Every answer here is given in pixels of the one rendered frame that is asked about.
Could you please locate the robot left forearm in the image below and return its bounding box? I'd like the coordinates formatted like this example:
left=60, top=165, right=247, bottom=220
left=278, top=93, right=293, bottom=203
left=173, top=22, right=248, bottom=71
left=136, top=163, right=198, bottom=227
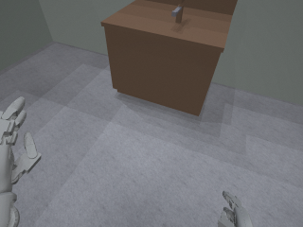
left=0, top=192, right=20, bottom=227

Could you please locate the right robot hand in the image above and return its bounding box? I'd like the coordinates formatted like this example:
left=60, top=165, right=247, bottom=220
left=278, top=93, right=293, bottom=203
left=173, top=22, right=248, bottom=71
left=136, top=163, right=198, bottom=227
left=218, top=191, right=254, bottom=227

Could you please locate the tap lever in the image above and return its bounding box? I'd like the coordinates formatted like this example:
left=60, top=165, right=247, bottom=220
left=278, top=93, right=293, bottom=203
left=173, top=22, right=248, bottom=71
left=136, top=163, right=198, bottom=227
left=171, top=6, right=182, bottom=17

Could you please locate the left robot hand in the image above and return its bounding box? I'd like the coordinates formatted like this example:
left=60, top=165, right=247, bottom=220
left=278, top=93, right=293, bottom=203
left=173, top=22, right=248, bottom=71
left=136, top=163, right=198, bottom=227
left=0, top=96, right=42, bottom=193

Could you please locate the counter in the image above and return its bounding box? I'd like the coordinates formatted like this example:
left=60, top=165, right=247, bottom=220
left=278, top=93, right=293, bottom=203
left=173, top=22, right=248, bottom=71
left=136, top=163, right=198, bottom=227
left=100, top=0, right=238, bottom=116

